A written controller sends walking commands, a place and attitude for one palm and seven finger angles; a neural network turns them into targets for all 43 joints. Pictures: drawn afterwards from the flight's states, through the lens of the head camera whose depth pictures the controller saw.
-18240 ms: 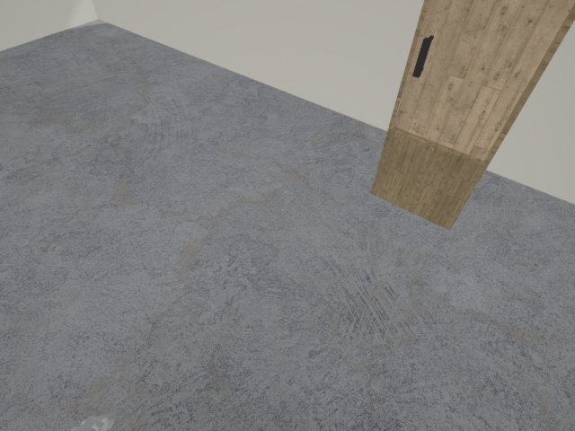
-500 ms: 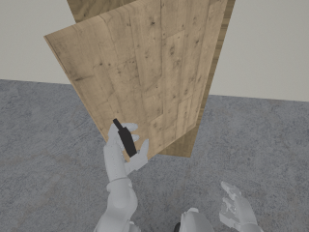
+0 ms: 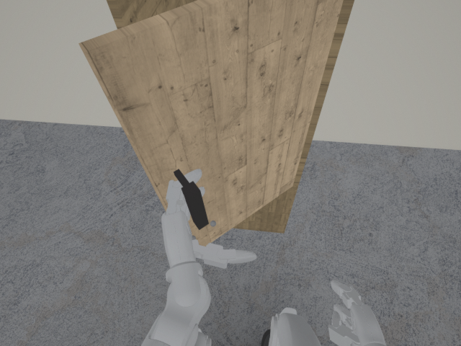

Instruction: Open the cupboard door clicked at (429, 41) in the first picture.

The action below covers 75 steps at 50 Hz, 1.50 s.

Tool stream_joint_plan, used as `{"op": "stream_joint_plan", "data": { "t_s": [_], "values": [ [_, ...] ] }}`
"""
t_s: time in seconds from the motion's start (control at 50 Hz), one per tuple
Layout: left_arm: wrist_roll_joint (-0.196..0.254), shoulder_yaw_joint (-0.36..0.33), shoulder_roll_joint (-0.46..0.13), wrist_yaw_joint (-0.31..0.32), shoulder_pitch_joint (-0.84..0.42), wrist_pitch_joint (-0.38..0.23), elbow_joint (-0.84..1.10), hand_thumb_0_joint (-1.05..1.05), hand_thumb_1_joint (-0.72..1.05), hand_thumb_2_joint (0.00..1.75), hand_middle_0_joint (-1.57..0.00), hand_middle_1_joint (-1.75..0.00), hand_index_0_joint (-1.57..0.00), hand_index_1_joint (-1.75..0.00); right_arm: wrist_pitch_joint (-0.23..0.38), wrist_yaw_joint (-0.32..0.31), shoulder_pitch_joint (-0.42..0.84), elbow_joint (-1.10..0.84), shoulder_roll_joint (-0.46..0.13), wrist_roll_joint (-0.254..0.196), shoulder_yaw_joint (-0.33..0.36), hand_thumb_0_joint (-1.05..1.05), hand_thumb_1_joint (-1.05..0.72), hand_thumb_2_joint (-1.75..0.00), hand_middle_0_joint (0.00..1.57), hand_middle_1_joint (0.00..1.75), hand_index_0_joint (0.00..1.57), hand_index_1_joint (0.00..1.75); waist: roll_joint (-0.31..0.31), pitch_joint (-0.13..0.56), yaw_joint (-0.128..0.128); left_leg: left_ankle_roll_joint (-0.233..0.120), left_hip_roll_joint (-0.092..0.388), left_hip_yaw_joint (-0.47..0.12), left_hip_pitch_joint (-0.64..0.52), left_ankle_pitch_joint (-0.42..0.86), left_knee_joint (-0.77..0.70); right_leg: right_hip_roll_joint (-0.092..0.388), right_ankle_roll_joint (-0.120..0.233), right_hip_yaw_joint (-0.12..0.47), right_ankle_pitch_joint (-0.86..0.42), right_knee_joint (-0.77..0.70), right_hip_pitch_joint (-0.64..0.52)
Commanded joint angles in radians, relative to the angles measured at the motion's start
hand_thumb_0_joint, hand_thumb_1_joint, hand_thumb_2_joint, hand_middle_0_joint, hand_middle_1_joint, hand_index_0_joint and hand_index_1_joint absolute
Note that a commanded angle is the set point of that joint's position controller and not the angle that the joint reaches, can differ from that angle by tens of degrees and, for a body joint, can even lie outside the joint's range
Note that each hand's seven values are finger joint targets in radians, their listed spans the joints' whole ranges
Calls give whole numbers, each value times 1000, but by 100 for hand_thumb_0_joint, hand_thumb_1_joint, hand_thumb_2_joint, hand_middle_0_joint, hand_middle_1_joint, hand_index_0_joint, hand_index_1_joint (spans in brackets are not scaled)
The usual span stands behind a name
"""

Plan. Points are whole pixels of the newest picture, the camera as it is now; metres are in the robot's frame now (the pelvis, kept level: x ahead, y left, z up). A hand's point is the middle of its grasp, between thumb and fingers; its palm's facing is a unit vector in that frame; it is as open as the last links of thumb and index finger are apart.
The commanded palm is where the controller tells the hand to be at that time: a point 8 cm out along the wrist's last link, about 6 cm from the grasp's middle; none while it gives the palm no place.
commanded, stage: open thumb and fingers to let go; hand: left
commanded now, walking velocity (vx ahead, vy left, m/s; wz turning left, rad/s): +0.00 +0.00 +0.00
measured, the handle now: (190, 199) +0.36 +0.09 +0.04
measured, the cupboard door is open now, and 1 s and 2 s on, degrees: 43 47 46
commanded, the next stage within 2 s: slide the hand sideways off the handle in 0.04 s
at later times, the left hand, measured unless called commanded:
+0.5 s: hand (214, 250) +0.26 +0.04 +0.04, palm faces -0.19 -0.98 +0.02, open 16.2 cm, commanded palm +0.25 +0.10 +0.04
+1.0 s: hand (182, 273) +0.23 +0.09 +0.04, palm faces -0.12 -0.99 -0.01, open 16.2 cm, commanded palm +0.20 +0.15 +0.04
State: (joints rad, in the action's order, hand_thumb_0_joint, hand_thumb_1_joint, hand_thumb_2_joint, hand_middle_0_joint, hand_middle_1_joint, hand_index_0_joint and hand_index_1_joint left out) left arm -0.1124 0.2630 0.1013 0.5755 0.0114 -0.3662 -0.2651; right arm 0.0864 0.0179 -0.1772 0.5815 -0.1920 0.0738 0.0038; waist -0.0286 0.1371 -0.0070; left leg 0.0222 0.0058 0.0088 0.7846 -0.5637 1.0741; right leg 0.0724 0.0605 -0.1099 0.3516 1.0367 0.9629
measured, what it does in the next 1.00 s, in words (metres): stands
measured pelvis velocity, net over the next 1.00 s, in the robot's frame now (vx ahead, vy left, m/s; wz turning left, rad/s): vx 0.02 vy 0.02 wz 0.00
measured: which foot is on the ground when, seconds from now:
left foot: down 0.00-1.00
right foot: down 0.00-1.00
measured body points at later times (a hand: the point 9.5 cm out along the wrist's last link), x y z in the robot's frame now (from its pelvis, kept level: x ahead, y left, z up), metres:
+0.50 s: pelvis +0.00 +0.02 -0.01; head +0.07 +0.00 +0.44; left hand +0.27 +0.09 +0.05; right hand +0.18 -0.20 -0.10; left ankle -0.02 +0.14 -0.66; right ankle +0.09 -0.09 -0.66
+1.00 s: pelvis +0.02 +0.02 -0.02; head +0.10 +0.00 +0.43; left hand +0.23 +0.14 +0.04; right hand +0.21 -0.20 -0.10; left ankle -0.02 +0.14 -0.66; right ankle +0.09 -0.09 -0.66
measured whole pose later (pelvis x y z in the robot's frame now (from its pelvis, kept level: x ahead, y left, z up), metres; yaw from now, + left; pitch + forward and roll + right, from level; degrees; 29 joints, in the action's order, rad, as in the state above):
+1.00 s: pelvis +0.02 +0.02 -0.02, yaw +0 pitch +17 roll +1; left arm 0.00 0.23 -0.08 -0.01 0.48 -0.39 0.19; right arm 0.08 0.01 -0.24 0.37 -0.22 0.01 0.00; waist -0.02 0.14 0.01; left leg 0.00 -0.01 0.01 0.83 -0.65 1.18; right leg 0.09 0.03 -0.10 0.43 1.15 1.01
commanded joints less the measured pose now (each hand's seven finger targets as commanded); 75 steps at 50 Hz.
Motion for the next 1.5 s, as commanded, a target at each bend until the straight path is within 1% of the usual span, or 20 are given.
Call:
{"op": "stream_joint_plan", "data": {
  "t_s": [0.0, 0.12, 0.14, 0.16, 0.18, 0.22, 0.26, 0.32, 0.34, 0.44, 0.54, 0.64, 0.72, 0.88, 0.98, 1.1, 1.18, 1.36, 1.42, 1.48],
  "values": [
    [-17, 10, 132, 28, -201, -54, 211, 0, -50, 30, -15, -30, -15, -30, 47, -8, 63, -153, -85, 0, 27, 0, -90, -90, 20, 30, 20, 30, 136, 280, -16, -20, -50, -11, 76, 138, -159, -24, -33, 102, 25, -181, -408],
    [-23, 34, 158, 28, -196, -53, 210, 0, -50, 30, -15, -30, -15, -30, 47, 1, 65, -154, -86, 1, 29, 0, -90, -90, 20, 30, 20, 30, 124, 289, -12, -18, -47, -17, 57, 166, -158, -32, -28, 79, -11, -158, -388],
    [-144, 233, 40, -181, -214, -86, 220, 0, -50, 30, -15, -30, -15, -30, 54, 2, -6, -135, -125, 7, 27, 0, -90, -90, 20, 30, 20, 30, 163, 228, -102, -41, -41, -12, 62, 172, -127, -21, -29, 95, -104, -130, -363],
    [-104, 133, -50, -295, -256, -126, 301, 0, -50, 30, -15, -30, -15, -30, 56, -2, -10, -162, -122, -4, 37, 0, -90, -90, 20, 30, 20, 30, 112, 335, -61, -43, -47, -12, 64, 188, -125, -9, -23, 107, -150, -106, -430],
    [-84, 140, -64, -383, -231, -139, 322, 0, -50, 30, -15, -30, -15, -30, 58, -6, -2, -175, -121, -10, 39, 0, -90, -90, 20, 30, 20, 30, 73, 355, -48, -42, -48, -8, 51, 196, -121, -6, -20, 116, -175, -96, -450],
    [0, 161, -54, -546, -210, -131, 318, 0, -50, 30, -15, -30, -15, -30, 72, -10, -8, -199, -122, -35, 31, 0, -90, -90, 20, 30, 20, 30, 94, 306, -71, -45, -50, -13, 70, 150, -120, -1, -26, 123, -130, -112, -439],
    [108, 129, -24, -612, -193, -105, 337, 0, -50, 30, -15, -30, -15, -30, 81, -16, 3, -230, -121, -61, 24, 0, -90, -90, 20, 30, 20, 30, 82, 251, -62, -41, -49, -28, 58, 125, -142, -9, -25, 109, -51, -127, -397],
    [172, 67, -21, -590, -109, -66, 363, 0, -50, 30, -15, -30, -15, -30, 86, -16, 4, -265, -124, -74, 22, 0, -90, -90, 20, 30, 20, 30, 130, 243, -37, -37, -51, -33, 65, 119, -155, -13, -31, 94, 15, -134, -386],
    [163, 45, -41, -567, -75, -59, 374, 0, -50, 30, -15, -30, -15, -30, 86, -12, 7, -276, -128, -73, 21, 0, -90, -90, 20, 30, 20, 30, 115, 247, -17, -35, -54, -40, 64, 135, -162, -16, -25, 83, 11, -118, -381],
    [84, 14, -83, -472, 33, -52, 410, 0, -50, 30, -15, -30, -15, -30, 68, 4, -14, -301, -129, -56, 25, 0, -90, -90, 20, 30, 20, 30, 134, 241, -4, -31, -54, -32, 92, 155, -142, -18, -21, 81, -19, -84, -361],
    [56, -7, -122, -462, 61, -49, 457, 0, -50, 30, -15, -30, -15, -30, 41, -1, -7, -327, -125, -55, 21, 0, -90, -90, 20, 30, 20, 30, 103, 234, 3, -33, -56, -21, 115, 108, -132, -18, -20, 99, 32, -90, -351],
    [98, -47, -134, -490, 183, -36, 509, 0, -50, 30, -15, -30, -15, -30, 32, -11, -10, -345, -122, -63, 21, 0, -90, -90, 20, 30, 20, 30, 101, 274, 21, -29, -56, -16, 97, 156, -135, -26, -20, 93, -36, -83, -400],
    [114, -47, -136, -504, 284, -34, 561, 0, -50, 30, -15, -30, -15, -30, 30, -13, -26, -354, -117, -64, 22, 0, -90, -90, 20, 30, 20, 30, 128, 249, 12, -26, -51, -16, 95, 193, -128, -28, -25, 87, -100, -76, -410],
    [110, -35, -167, -567, 426, -88, 666, 0, -50, 30, -15, -30, -15, -30, 48, -13, -40, -365, -121, -58, 33, 0, -90, -90, 20, 30, 20, 30, 84, 245, -4, -25, -45, -25, 100, 239, -76, -27, -25, 80, -152, -22, -350],
    [128, -59, -203, -607, 476, -92, 709, 0, -50, 30, -15, -30, -15, -30, 51, -18, -48, -375, -122, -63, 36, 0, -90, -90, 20, 30, 20, 30, 62, 242, -7, -27, -47, -27, 124, 228, -49, -27, -26, 87, -134, -11, -334],
    [175, -157, -264, -648, 517, -73, 729, 0, -50, 30, -15, -30, -15, -30, 48, -36, -43, -384, -124, -74, 40, 0, -90, -90, 20, 30, 20, 30, 113, 257, 1, -28, -51, -19, 177, 193, -21, -27, -32, 117, -84, -28, -373],
    [213, -211, -283, -680, 561, -59, 726, 0, -50, 30, -15, -30, -15, -30, 48, -46, -34, -382, -122, -81, 42, 0, -90, -90, 20, 30, 20, 30, 96, 262, 10, -26, -52, -14, 185, 201, -14, -27, -33, 130, -91, -36, -392],
    [246, -182, -280, -746, 552, -71, 757, 0, -50, 30, -15, -30, -15, -30, 74, -50, -40, -380, -137, -83, 43, 0, -90, -90, 20, 30, 20, 30, 69, 241, -15, -29, -45, -33, 168, 202, -6, -31, -32, 103, -54, -18, -322],
    [241, -184, -288, -740, 567, -62, 760, 0, -50, 30, -15, -30, -15, -30, 75, -47, -39, -389, -138, -84, 45, 0, -90, -90, 20, 30, 20, 30, 64, 230, -11, -27, -46, -31, 175, 175, -11, -31, -33, 100, -11, -22, -306],
    [241, -268, -364, -713, 576, -41, 845, 0, -50, 30, -15, -30, -15, -30, 60, -52, -40, -407, -134, -88, 44, 0, -90, -90, 20, 30, 20, 30, 20, 271, 22, -27, -48, -27, 132, 194, -53, -33, -27, 102, -17, -40, -367]
  ]
}}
